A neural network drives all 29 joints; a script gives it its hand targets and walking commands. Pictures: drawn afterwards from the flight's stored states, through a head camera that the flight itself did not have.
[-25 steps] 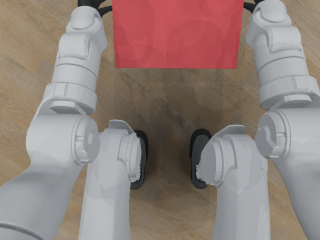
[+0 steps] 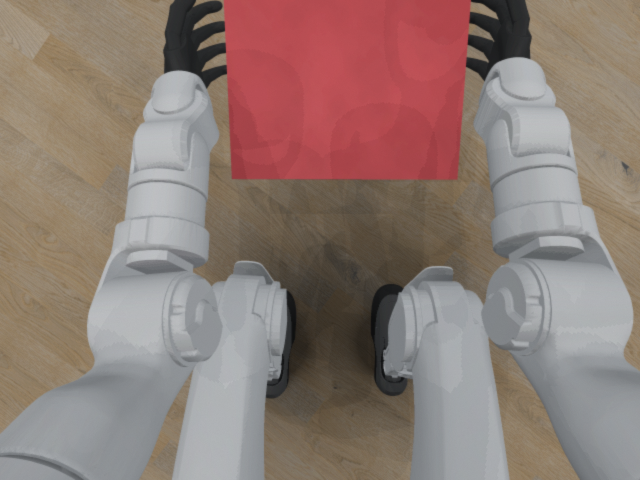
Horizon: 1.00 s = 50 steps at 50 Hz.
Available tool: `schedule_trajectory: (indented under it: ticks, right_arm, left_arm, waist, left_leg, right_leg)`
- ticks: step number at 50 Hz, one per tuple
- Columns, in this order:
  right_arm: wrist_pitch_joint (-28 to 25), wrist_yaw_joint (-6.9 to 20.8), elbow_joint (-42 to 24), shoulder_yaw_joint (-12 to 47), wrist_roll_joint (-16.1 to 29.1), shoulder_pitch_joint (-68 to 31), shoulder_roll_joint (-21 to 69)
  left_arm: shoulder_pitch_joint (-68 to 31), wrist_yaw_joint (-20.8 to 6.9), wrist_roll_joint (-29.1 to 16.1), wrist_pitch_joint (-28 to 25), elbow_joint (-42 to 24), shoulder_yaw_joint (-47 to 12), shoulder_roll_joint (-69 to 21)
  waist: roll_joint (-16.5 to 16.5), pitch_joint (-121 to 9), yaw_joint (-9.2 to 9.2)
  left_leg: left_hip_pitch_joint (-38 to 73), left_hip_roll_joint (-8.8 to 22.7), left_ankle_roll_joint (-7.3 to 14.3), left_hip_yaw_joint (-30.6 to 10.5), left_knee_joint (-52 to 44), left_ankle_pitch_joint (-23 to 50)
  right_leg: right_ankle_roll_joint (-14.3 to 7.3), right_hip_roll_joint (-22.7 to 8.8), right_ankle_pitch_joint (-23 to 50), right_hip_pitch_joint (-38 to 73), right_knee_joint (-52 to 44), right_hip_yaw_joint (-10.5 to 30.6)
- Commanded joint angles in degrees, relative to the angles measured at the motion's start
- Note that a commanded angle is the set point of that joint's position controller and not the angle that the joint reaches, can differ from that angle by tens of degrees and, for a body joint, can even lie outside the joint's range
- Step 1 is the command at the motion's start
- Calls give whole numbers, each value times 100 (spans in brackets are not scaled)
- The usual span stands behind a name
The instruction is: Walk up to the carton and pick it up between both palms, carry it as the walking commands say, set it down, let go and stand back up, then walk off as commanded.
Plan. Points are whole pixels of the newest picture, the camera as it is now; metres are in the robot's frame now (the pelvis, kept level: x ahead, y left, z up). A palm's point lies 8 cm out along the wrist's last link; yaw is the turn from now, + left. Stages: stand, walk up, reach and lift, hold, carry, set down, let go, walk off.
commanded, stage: reach and lift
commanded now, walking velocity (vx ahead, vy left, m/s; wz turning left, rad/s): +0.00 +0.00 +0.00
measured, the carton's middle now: (341, 88) +0.54 -0.01 -0.18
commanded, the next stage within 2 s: none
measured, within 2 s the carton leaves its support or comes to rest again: neither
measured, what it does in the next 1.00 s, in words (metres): rises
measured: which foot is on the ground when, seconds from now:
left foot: down 0.00-1.00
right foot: down 0.00-1.00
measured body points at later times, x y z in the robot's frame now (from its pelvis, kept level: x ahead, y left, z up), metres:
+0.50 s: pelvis +0.00 +0.00 +0.05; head +0.28 -0.02 +0.40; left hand +0.52 +0.16 -0.03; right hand +0.52 -0.17 -0.04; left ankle +0.11 +0.11 -0.39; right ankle +0.12 -0.11 -0.39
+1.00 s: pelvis +0.01 +0.00 +0.10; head +0.25 -0.01 +0.48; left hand +0.50 +0.16 +0.05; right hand +0.51 -0.17 +0.04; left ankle +0.11 +0.11 -0.39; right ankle +0.12 -0.11 -0.39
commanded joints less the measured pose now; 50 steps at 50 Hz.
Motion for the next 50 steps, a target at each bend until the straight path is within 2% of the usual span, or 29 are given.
schedule_trajectory:
  ticks: [1,11,21,50]
  right_arm:
    - [-51,1937,-514,2297,721,-3468,5746]
    - [117,1990,-591,2290,569,-3288,6024]
    - [176,1992,-749,2331,462,-3058,6204]
    - [234,2225,-632,2218,290,-2268,6514]
  left_arm:
    - [-4010,-1760,-733,-87,-547,-2640,-5336]
    - [-3722,-1921,-524,121,-553,-2503,-5572]
    - [-3434,-2054,-491,193,-416,-2517,-5741]
    - [-2612,-2075,-325,296,-346,-2556,-6244]
  waist:
    - [-207,-6665,69]
    - [-307,-7071,157]
    - [-303,-7126,103]
    - [-140,-6801,50]
  left_leg:
    - [3127,-639,-11,228,-1091,1560]
    - [3221,-637,1,243,-1467,1518]
    - [3249,-659,19,233,-1808,1449]
    - [4694,-683,1,53,-3007,1536]
  right_leg:
    - [42,651,1580,3896,-947,-195]
    - [59,710,1591,4285,-1363,-127]
    - [75,703,1647,4733,-1764,-60]
    - [72,738,1371,5333,-2930,-89]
